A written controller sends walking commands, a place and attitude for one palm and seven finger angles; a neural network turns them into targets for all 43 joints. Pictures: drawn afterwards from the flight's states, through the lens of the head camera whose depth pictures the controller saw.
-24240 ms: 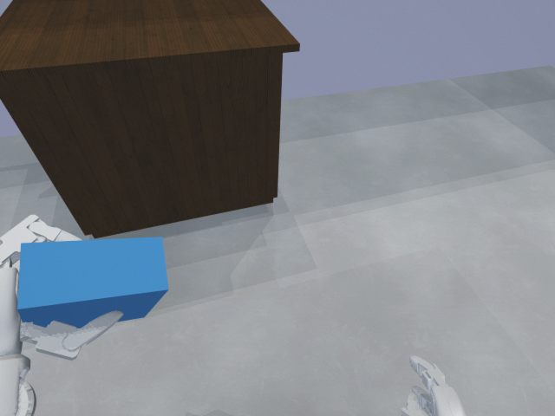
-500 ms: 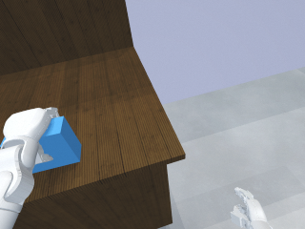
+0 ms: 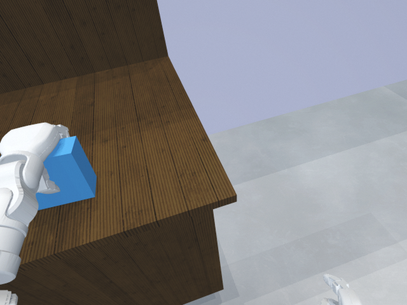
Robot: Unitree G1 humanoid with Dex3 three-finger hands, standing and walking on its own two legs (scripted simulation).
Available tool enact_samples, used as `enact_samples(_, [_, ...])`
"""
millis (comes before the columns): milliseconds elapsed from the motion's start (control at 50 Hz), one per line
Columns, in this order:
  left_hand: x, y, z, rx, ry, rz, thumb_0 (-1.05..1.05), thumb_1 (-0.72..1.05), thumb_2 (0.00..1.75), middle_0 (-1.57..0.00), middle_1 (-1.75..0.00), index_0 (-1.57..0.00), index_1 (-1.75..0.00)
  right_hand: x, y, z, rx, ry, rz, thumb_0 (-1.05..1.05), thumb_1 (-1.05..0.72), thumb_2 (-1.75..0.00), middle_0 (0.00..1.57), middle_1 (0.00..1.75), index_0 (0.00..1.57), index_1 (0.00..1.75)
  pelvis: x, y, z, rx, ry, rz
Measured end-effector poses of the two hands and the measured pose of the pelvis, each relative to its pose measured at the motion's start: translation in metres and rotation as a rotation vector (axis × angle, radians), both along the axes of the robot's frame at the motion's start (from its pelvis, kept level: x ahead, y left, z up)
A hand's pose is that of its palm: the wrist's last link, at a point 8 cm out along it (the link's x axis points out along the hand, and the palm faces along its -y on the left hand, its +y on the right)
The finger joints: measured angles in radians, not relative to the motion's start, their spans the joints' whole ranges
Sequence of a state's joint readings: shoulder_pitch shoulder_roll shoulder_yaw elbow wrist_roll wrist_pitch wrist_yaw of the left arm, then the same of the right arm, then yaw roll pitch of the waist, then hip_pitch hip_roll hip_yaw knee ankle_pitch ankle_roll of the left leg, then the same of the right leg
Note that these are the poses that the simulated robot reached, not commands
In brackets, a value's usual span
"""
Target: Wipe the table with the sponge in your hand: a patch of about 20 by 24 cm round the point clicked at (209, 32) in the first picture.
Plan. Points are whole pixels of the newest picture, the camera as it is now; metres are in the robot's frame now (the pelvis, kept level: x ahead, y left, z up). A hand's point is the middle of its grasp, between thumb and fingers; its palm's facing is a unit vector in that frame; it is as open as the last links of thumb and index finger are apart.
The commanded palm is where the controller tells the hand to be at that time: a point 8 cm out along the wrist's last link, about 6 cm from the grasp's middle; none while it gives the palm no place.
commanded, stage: wipe forward along the first lane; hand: left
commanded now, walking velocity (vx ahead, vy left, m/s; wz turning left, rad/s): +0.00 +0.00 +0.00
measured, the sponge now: (56, 181) +0.31 +0.34 +0.10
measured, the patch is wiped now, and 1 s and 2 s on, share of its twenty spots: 0.30 0.50 0.60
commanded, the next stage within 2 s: slide across to the middle lane in 0.76 s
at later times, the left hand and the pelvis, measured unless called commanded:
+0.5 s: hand (51, 144) +0.37 +0.37 +0.15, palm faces -0.12 +0.01 -0.99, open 10.0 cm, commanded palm +0.37 +0.37 +0.18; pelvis +0.00 +0.00 +0.00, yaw -1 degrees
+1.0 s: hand (53, 133) +0.41 +0.38 +0.15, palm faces -0.11 +0.04 -0.99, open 10.0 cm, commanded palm +0.40 +0.37 +0.19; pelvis +0.02 +0.03 +0.00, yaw -1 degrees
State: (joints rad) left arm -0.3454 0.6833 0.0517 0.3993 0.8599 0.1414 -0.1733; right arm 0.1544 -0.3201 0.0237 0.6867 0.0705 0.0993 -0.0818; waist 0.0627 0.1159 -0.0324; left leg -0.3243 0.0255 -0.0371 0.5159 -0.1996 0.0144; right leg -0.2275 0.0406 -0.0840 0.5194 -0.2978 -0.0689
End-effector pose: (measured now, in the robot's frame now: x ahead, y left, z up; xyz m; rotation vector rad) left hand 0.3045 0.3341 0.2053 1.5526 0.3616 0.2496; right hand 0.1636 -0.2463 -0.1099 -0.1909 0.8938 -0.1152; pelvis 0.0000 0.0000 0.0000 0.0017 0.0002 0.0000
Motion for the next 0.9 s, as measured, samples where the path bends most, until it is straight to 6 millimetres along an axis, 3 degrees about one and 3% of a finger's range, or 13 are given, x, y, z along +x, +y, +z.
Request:
enact_samples(220, [0.021,0.010,0.000,0.008,0.024,-0.012,0.01,-0.54,1.08,-0.76,-1.33,-0.79,-1.32,-0.037,-0.017,-0.013,-0.023,0.100,-0.048,0.01,-0.90,-0.90,0.20,0.30,0.20,0.30,-0.004,-0.002,-0.003,-0.002,0.031,-0.003])
enact_samples(440, [0.048,0.020,0.000,0.015,0.050,-0.006,0.02,-0.55,1.09,-0.76,-1.33,-0.80,-1.32,-0.063,-0.020,-0.021,-0.027,0.182,-0.091,0.01,-0.90,-0.90,0.20,0.30,0.20,0.30,0.000,0.000,-0.005,-0.005,0.069,-0.009])
enact_samples(620, [0.065,0.029,0.000,0.012,0.053,-0.014,0.02,-0.55,1.09,-0.76,-1.33,-0.80,-1.33,-0.068,-0.017,-0.020,-0.029,0.215,-0.113,0.01,-0.90,-0.90,0.20,0.30,0.20,0.30,0.006,0.006,-0.004,-0.009,0.092,-0.015])
enact_samples(900, [0.087,0.042,0.000,0.011,0.052,-0.027,0.02,-0.56,1.09,-0.77,-1.33,-0.80,-1.33,-0.060,-0.001,-0.013,-0.031,0.225,-0.119,0.01,-0.90,-0.90,0.20,0.30,0.20,0.30,0.014,0.023,-0.001,-0.017,0.111,-0.017])
